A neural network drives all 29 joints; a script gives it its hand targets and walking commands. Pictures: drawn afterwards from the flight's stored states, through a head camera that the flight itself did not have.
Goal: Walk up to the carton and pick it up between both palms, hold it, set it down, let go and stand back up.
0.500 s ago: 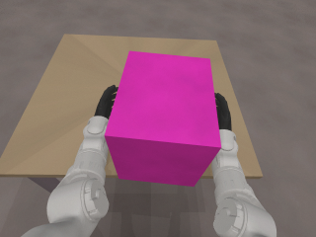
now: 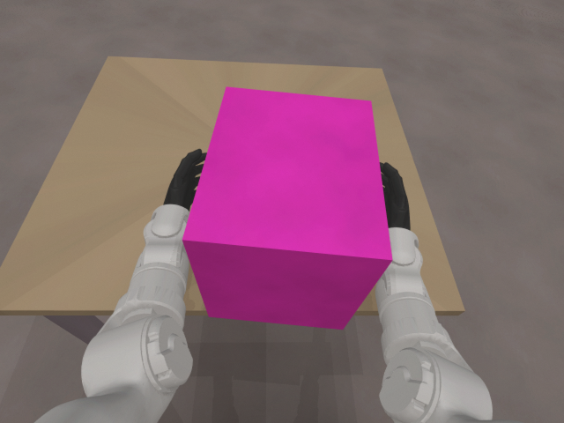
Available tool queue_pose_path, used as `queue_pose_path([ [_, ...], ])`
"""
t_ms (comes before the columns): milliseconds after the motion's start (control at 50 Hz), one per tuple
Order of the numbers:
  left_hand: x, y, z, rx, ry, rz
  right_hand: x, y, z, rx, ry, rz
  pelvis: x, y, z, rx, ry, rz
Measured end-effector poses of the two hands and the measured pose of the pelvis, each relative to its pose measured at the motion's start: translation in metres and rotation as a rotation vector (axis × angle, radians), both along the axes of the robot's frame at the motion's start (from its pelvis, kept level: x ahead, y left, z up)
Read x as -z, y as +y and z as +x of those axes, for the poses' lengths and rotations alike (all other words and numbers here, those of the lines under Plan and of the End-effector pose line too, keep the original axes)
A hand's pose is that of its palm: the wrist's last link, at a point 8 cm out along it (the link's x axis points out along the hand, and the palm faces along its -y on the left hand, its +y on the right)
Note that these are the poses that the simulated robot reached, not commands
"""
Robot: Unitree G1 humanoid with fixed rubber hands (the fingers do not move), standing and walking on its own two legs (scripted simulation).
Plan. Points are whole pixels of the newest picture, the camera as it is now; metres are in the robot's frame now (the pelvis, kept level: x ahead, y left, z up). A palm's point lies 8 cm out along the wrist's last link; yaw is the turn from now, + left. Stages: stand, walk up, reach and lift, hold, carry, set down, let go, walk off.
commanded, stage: set down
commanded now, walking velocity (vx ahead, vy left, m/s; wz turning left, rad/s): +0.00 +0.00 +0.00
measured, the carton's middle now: (286, 213) +0.41 +0.00 +0.03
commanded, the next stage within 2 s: none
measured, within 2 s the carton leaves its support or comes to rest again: neither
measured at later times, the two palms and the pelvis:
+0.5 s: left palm (155, 195) +0.44 +0.21 +0.03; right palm (413, 205) +0.42 -0.20 +0.04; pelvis +0.00 +0.00 -0.02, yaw -1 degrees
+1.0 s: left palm (145, 147) +0.43 +0.19 +0.14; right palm (452, 168) +0.40 -0.21 +0.15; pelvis -0.04 -0.01 -0.02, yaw +1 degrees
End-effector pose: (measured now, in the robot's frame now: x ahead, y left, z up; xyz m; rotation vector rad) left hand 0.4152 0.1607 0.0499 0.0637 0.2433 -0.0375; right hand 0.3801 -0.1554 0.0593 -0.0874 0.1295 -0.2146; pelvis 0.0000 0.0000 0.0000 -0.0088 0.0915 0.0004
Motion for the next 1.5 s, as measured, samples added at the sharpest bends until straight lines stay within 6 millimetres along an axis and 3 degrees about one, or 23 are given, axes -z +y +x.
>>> queue_pose_path([
  [220,0.017,0.000,0.021,-0.067,0.043,-0.018,0.032,-0.006,0.013,-0.029,0.156,0.031,0.011,-0.001,-0.001,0.023,0.161,-0.012],
  [340,0.019,0.014,0.034,-0.092,0.024,-0.018,0.025,-0.011,0.032,-0.016,0.092,0.048,0.022,0.001,0.002,0.019,0.248,-0.024],
  [500,0.017,0.046,0.023,-0.104,0.000,0.018,0.015,-0.046,0.036,0.052,0.059,0.069,0.024,0.005,0.001,0.002,0.241,-0.036],
  [640,-0.008,0.055,0.019,-0.088,-0.047,0.014,-0.003,-0.060,0.028,0.021,0.052,0.093,0.023,0.002,-0.009,-0.011,0.230,-0.038],
  [940,-0.084,0.031,0.018,-0.071,-0.034,-0.015,-0.076,-0.054,0.020,-0.002,0.057,0.094,0.017,-0.011,-0.034,-0.014,0.146,-0.010],
  [1120,-0.099,0.035,0.017,-0.102,-0.028,-0.018,-0.101,-0.046,0.021,-0.006,0.076,0.066,0.014,-0.018,-0.036,-0.011,0.115,-0.002],
  [1300,-0.098,0.040,0.010,-0.075,-0.035,-0.010,-0.093,-0.037,0.018,-0.005,0.090,0.075,0.007,-0.019,-0.030,-0.019,0.052,-0.006],
  [1500,-0.080,0.041,-0.008,-0.049,-0.016,-0.008,-0.066,-0.046,-0.007,0.013,0.082,0.108,0.003,-0.012,-0.021,-0.016,-0.027,-0.007],
])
